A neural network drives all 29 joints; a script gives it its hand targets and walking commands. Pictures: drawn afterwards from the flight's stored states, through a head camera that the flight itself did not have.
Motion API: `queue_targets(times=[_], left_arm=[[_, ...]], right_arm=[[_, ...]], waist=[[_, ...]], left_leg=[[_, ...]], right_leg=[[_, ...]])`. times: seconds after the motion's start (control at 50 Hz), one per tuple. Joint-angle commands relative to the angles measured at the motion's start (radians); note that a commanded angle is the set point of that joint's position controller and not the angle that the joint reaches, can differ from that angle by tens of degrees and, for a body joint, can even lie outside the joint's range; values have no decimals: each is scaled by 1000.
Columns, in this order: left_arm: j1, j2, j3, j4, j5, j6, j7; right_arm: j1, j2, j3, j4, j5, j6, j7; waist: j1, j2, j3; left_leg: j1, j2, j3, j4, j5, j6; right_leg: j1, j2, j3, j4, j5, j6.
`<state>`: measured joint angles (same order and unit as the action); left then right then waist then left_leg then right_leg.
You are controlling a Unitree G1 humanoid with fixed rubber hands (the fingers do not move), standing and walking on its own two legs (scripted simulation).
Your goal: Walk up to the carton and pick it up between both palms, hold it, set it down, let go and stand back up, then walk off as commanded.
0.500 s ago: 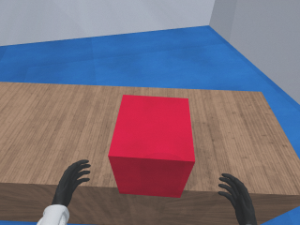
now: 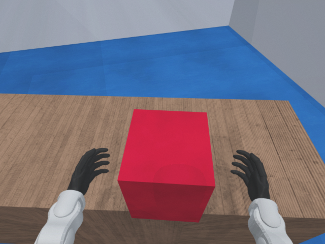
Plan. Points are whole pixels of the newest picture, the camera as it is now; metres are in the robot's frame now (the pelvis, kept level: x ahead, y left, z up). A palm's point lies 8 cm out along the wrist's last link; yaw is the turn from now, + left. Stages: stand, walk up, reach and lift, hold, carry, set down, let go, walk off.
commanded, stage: reach and lift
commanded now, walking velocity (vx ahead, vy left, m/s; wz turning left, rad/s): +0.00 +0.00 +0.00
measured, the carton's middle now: (167, 167) +0.33 +0.03 -0.03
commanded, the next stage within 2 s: none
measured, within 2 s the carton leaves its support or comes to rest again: neither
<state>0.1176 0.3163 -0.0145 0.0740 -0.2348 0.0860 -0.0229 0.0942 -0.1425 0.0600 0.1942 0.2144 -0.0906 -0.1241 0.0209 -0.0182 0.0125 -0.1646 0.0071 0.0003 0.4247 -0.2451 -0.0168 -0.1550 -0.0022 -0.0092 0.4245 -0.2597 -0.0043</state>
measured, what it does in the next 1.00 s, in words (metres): stands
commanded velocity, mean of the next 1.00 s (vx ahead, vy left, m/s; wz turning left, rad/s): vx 0.00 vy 0.00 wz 0.00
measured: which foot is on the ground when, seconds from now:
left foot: down 0.00-1.00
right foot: down 0.00-1.00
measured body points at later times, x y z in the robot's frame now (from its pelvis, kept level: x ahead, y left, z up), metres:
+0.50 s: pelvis -0.02 +0.00 +0.00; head -0.02 +0.01 +0.45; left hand +0.33 +0.23 +0.08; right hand +0.34 -0.16 +0.09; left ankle -0.02 +0.12 -0.74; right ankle -0.02 -0.11 -0.74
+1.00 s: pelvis -0.02 +0.00 +0.00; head -0.02 +0.01 +0.45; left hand +0.38 +0.23 +0.12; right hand +0.39 -0.15 +0.11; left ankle -0.02 +0.12 -0.74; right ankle -0.02 -0.11 -0.74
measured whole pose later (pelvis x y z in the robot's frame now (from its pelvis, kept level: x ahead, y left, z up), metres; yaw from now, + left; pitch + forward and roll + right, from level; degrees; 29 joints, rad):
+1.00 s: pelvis -0.02 +0.00 +0.00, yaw +0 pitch -2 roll +0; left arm -0.64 0.32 0.07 0.64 -0.19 0.32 0.01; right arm -0.66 -0.16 -0.01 0.70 0.21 0.20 -0.16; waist 0.01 -0.02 0.02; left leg -0.16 0.01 0.00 0.41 -0.21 -0.01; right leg -0.15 0.00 -0.01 0.40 -0.22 0.00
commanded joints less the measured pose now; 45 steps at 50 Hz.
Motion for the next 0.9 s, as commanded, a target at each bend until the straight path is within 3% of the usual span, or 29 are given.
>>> queue_targets(times=[0.0,0.16,0.2,0.22,0.24,0.32,0.36,0.46,0.48,0.52,0.58,0.6,0.7,0.72,0.78,0.82,0.88], left_arm=[[-250,84,165,-229,19,68,-5],[-646,104,129,-111,-37,162,20],[-752,112,129,-6,-37,183,35],[-711,103,132,6,-32,189,41],[-717,103,137,51,-23,199,41],[-810,110,160,196,-2,226,39],[-838,103,154,211,3,222,36],[-964,144,165,165,-7,198,35],[-971,141,164,127,-1,199,36],[-986,156,180,144,-4,205,31],[-983,160,189,106,17,218,31],[-978,154,198,126,24,233,27],[-1093,173,191,178,20,260,26],[-1108,175,192,213,17,267,24],[-1185,186,180,280,8,269,32],[-1198,185,184,336,15,251,36],[-1168,157,163,406,41,224,36]], right_arm=[[-180,-111,-47,-243,50,17,-28],[-496,-103,-134,-193,12,168,-20],[-595,-93,-164,-113,-10,200,-19],[-560,-100,-177,-106,-18,208,-19],[-566,-110,-193,-55,-26,219,-20],[-683,-113,-174,48,-22,253,-24],[-726,-121,-166,66,-16,257,-21],[-841,-146,-156,46,1,236,-34],[-842,-158,-161,42,6,234,-40],[-873,-167,-157,62,13,233,-43],[-864,-192,-161,93,26,241,-52],[-861,-190,-148,118,34,247,-53],[-995,-215,-153,183,48,272,-54],[-1017,-210,-152,196,46,276,-53],[-1110,-215,-184,220,30,284,-51],[-1121,-203,-177,267,29,282,-49],[-1102,-183,-173,323,13,265,-54]], waist=[[23,27,-201],[-20,71,-172],[-31,56,-135],[-24,51,-152],[-37,48,-158],[-25,32,-157],[-18,30,-202],[-17,42,-325],[-31,52,-358],[-27,36,-359],[-38,59,-399],[-28,66,-377],[-47,68,-376],[-38,62,-375],[-54,43,-381],[-36,56,-369],[-44,49,-382]], left_leg=[[206,-34,27,-49,559,-30],[35,-5,55,-122,98,4],[-41,2,59,-136,-33,18],[-32,-1,63,-141,-22,19],[-30,-2,64,-145,-23,18],[-43,-4,65,-138,3,18],[-20,-6,62,-133,41,14],[22,-20,63,-87,223,0],[39,-21,57,-79,274,-5],[38,-21,53,-71,321,-8],[87,-17,47,-53,420,-24],[102,-18,49,-50,458,-29],[94,-16,48,-44,432,-32],[81,-16,47,-51,397,-27],[41,-17,48,-63,317,-17],[19,-20,48,-69,297,-16],[36,-20,46,-59,318,-15]], right_leg=[[162,16,39,-105,531,22],[80,4,37,-139,49,-16],[64,2,34,-130,-38,-14],[90,4,30,-127,-16,-9],[103,8,30,-130,2,-5],[99,6,37,-124,38,5],[113,4,35,-121,72,11],[144,15,25,-95,240,24],[156,21,22,-89,288,24],[168,24,16,-84,334,29],[168,33,9,-82,406,33],[173,35,9,-84,432,35],[142,35,2,-94,401,34],[147,30,2,-101,377,33],[134,30,1,-101,334,31],[139,26,4,-101,321,29],[134,29,-1,-98,353,31]])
